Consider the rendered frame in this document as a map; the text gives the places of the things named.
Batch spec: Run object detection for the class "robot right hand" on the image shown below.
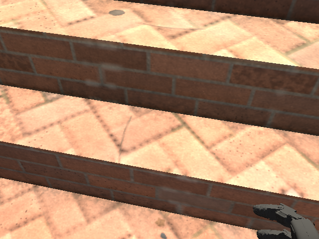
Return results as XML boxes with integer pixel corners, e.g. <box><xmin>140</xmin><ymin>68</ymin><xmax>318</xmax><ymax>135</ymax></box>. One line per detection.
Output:
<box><xmin>253</xmin><ymin>203</ymin><xmax>319</xmax><ymax>239</ymax></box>

